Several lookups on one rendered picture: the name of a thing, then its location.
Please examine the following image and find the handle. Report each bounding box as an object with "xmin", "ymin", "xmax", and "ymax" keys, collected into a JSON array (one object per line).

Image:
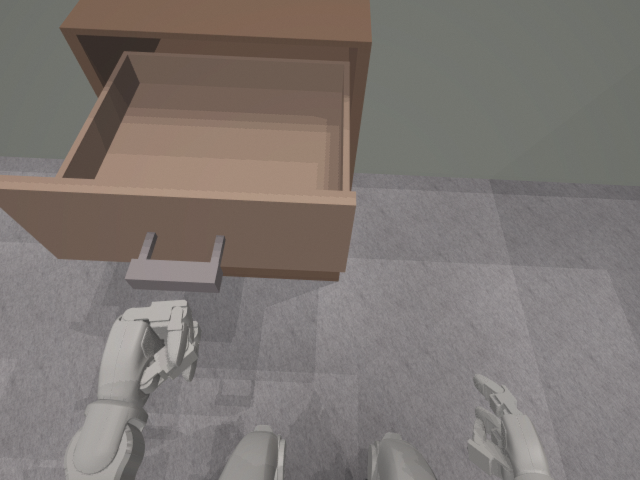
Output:
[{"xmin": 125, "ymin": 232, "xmax": 226, "ymax": 293}]

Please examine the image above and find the drawer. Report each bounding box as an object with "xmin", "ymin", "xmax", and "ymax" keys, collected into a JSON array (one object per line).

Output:
[{"xmin": 0, "ymin": 51, "xmax": 356, "ymax": 272}]

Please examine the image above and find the robot left hand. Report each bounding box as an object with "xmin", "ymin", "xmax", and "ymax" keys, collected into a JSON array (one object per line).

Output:
[{"xmin": 97, "ymin": 300, "xmax": 202, "ymax": 407}]

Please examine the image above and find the robot right thigh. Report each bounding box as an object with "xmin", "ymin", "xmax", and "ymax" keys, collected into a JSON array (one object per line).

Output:
[{"xmin": 367, "ymin": 439, "xmax": 437, "ymax": 480}]

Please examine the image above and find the cabinet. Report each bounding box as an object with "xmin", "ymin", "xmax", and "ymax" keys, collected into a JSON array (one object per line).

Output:
[{"xmin": 59, "ymin": 0, "xmax": 372, "ymax": 281}]

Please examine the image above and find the robot right hand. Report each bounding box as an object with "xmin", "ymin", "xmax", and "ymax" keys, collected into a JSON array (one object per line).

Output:
[{"xmin": 468, "ymin": 374, "xmax": 551, "ymax": 480}]

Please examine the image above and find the left robot forearm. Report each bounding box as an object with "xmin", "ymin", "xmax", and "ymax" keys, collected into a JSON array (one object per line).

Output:
[{"xmin": 64, "ymin": 400, "xmax": 148, "ymax": 480}]

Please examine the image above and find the robot right shin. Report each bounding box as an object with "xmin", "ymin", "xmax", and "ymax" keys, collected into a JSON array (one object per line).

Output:
[{"xmin": 381, "ymin": 433, "xmax": 402, "ymax": 441}]

